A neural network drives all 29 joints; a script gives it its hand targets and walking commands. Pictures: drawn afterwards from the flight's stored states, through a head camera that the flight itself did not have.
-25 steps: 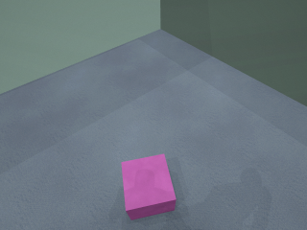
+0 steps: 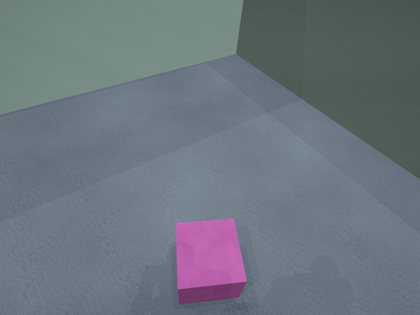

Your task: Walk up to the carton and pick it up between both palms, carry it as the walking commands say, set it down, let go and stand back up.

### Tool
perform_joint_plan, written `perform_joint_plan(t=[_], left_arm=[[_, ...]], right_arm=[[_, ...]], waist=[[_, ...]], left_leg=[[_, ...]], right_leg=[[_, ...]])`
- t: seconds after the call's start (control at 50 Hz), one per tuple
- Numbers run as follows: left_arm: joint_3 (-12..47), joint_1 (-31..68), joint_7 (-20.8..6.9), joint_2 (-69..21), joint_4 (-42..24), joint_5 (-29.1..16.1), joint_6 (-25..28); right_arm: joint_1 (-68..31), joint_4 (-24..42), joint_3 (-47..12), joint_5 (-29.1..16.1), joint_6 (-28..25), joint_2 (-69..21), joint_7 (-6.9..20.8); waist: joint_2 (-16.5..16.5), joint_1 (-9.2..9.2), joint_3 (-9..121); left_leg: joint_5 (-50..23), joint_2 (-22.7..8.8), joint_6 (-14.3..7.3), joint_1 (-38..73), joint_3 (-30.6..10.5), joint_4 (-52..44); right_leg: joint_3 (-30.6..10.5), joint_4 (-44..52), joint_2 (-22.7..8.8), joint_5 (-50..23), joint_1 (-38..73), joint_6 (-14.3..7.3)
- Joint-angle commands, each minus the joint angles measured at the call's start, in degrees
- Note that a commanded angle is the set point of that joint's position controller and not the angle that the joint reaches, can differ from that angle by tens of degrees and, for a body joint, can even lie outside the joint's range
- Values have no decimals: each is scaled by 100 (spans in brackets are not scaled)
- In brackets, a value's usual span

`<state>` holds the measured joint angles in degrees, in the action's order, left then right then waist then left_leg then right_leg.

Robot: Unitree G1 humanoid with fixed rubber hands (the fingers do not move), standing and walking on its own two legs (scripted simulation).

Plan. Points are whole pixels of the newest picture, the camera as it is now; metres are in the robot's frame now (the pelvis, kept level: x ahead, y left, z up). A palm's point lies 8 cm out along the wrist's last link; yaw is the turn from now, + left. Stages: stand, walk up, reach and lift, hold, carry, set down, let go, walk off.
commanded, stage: walk up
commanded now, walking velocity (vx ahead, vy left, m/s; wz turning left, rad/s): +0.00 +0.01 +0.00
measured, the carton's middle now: (207, 260) +0.49 +0.00 -0.67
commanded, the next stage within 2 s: none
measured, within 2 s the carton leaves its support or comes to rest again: neither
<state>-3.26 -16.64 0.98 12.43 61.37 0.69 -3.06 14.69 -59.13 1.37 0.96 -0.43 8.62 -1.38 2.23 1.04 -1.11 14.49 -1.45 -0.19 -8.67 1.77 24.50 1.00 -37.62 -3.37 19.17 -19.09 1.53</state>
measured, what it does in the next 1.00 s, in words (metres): steps on the spot: right foot, then left foot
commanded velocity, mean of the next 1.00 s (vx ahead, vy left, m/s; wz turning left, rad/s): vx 0.01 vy -0.05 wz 0.07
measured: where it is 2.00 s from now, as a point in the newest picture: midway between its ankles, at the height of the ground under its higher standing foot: outside the picture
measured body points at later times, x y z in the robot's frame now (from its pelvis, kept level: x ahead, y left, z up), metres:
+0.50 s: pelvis +0.04 +0.02 -0.01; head +0.06 +0.05 +0.44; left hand -0.02 +0.26 -0.17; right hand +0.11 -0.23 -0.14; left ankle +0.07 +0.14 -0.74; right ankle -0.02 -0.12 -0.72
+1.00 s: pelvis +0.05 -0.02 -0.01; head +0.08 -0.03 +0.44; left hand +0.09 +0.24 -0.15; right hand +0.12 -0.29 -0.16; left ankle +0.06 +0.13 -0.72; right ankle +0.05 -0.13 -0.74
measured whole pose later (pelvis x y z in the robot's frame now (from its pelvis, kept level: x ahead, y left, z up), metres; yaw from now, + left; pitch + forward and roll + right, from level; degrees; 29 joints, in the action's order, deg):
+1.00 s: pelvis +0.05 -0.02 -0.01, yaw +5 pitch +0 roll +0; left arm -4.5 -10.7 2.4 11.4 56.7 1.0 -1.5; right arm 10.6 -58.3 2.6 1.1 2.0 14.5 -2.2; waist -1.2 -1.0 -4.3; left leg 22.3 -3.2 1.9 -22.2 -0.7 43.4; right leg 5.1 -30.4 -1.3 16.3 -13.7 -1.5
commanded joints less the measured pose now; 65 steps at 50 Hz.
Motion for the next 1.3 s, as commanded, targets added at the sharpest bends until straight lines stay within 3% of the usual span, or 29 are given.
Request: perform_joint_plan(t=[0.0,0.06,0.08,0.14,0.16,0.18,0.2,0.22,0.28,0.34,0.38,0.4,0.42,0.44,0.54,0.66,0.72,0.78,0.9,0.96,0.98,1.0,1.02,1.06,1.08,1.1,1.12,1.18,1.28], left_arm=[[-40,-335,22,230,40,11,61],[86,-31,124,121,-112,-31,129],[-45,153,188,301,-224,-25,148],[13,-190,215,231,-97,-63,312],[-20,-640,166,270,108,-2,374],[-157,-925,84,663,191,54,347],[-252,-1368,82,958,375,86,300],[-242,-1471,98,873,423,120,299],[-96,-336,172,319,172,27,420],[51,-242,162,337,54,24,481],[-113,-200,110,598,107,-2,376],[-132,-381,78,426,22,22,330],[-32,-768,107,27,-84,17,270],[-105,-767,146,144,-89,-55,122],[-138,-536,-6,158,-330,70,96],[11,-684,-5,128,-305,4,193],[-91,-124,25,915,-459,39,323],[21,556,20,497,-573,-19,338],[-340,-152,170,824,-404,-83,242],[-301,231,176,732,-628,90,122],[-257,328,161,718,-706,140,113],[-185,348,122,587,-718,175,152],[-120,626,96,518,-720,180,138],[-91,784,62,543,-628,68,158],[-34,607,34,410,-563,4,212],[65,121,27,101,-510,1,240],[28,-90,66,194,-322,-107,172],[68,97,6,298,-189,-37,252],[123,56,15,241,17,-18,362]], right_arm=[[-327,217,76,-15,-153,705,-60],[17,108,182,-100,-110,841,-68],[139,168,247,-105,-64,1038,-45],[-65,184,301,-179,33,904,-35],[126,110,272,-183,32,678,18],[-101,296,302,-198,68,634,70],[-633,496,265,-105,83,468,93],[-1028,728,300,6,78,511,120],[-281,484,328,-29,-61,441,188],[-131,362,231,-27,-58,372,82],[420,321,318,-36,-63,730,-43],[792,193,413,23,-71,1233,-96],[820,244,422,65,-65,1603,-107],[727,250,398,30,-6,1640,-132],[-366,430,309,114,54,1133,-147],[-331,127,268,22,113,1142,-26],[-150,267,84,-52,168,608,-9],[-74,89,64,10,133,686,-9],[-95,228,219,-28,60,1054,-92],[-196,276,142,32,293,725,-105],[-236,290,87,77,362,637,-88],[-199,150,61,101,375,621,-36],[-96,68,54,62,339,564,-20],[206,-17,91,31,244,537,-21],[201,48,173,93,144,809,-62],[137,120,259,107,52,1229,-74],[-72,171,202,9,16,1257,-55],[-407,116,144,26,14,967,-56],[0,-161,136,-26,-18,754,-53]], waist=[[-1116,85,-409],[-1244,-217,-181],[-1221,-367,-334],[-1139,-97,58],[-787,-15,472],[310,170,187],[1254,505,-529],[1234,582,-1035],[458,-192,-871],[675,-267,-435],[896,-599,31],[195,-631,203],[-1283,-475,508],[-1840,-610,377],[-1229,-184,126],[-1356,27,20],[953,-157,-200],[673,-283,-454],[375,-85,371],[959,-111,284],[711,-125,259],[256,-40,445],[377,-156,76],[563,-363,-31],[89,-316,-33],[-936,22,224],[-1525,-29,140],[-1077,4,-178],[-373,-134,-221]], left_leg=[[-1002,-1014,-509,-451,-820,-1236],[-2099,-1221,-579,34,-903,-836],[-1851,-1342,-618,57,-1527,-770],[-2089,-1026,-389,-152,-1251,-368],[-366,-812,-295,-496,-991,-128],[1943,-109,-156,-1580,-425,533],[1942,230,8,-2831,85,1628],[1744,-63,77,-3375,-24,2774],[842,-382,226,-2250,-84,2553],[187,11,157,-850,122,1057],[-1281,-70,145,122,211,3],[-1662,-737,125,861,-427,-290],[-2446,-2301,-237,1007,-2175,-667],[-2764,-2524,-1008,434,-2677,-884],[-1598,-1585,-786,-381,-1233,-878],[-154,-981,-421,-828,-688,-644],[498,-211,146,-839,-98,99],[-638,-300,232,-124,-207,-216],[-1814,-326,250,-969,-191,1209],[1803,38,136,-1280,-40,2995],[2077,-17,93,-1261,-120,3304],[1688,-220,-14,-1011,-273,2648],[1256,-211,-66,-799,-250,1830],[-157,-39,-42,-6,-46,16],[-900,-467,-30,345,-589,-809],[-1716,-1428,-124,542,-1578,-1138],[-1412,-1759,-622,-185,-1883,-1160],[-361,-829,-266,-349,-966,-1251],[-807,-511,-146,125,-535,-972]], right_leg=[[-31,-198,106,69,138,14],[154,626,87,319,311,87],[217,709,208,289,162,92],[169,1731,-93,-946,1258,52],[-21,1853,-422,-336,1982,-51],[-789,2168,-759,1885,2242,-397],[-2006,3121,-1636,3109,2241,-769],[-2682,3659,-2235,3158,1930,-1094],[-892,3310,-1247,6,1264,-925],[68,1922,-685,-4427,1108,-725],[440,1256,-318,-3160,897,-470],[544,758,-65,-1178,305,-255],[481,19,101,1330,-64,-40],[59,-660,215,1661,-89,-15],[-46,-1251,89,780,-30,-45],[308,1260,291,-613,1029,-145],[-1316,2839,-1263,232,262,-494],[-807,2777,-657,199,55,-386],[-151,1011,-774,-4487,1310,-726],[-720,1436,-1608,-4692,574,-1437],[-691,1560,-1629,-4405,414,-1547],[-850,2074,-1552,-1613,394,-1349],[-838,2158,-1179,-681,177,-1109],[-570,1754,-864,-1060,182,-744],[-367,1352,-622,-1407,134,-452],[-9,868,-181,-264,78,-234],[51,908,115,413,469,-75],[-5,1682,-84,-794,1162,-102],[-199,2041,-264,-1017,1002,-161]])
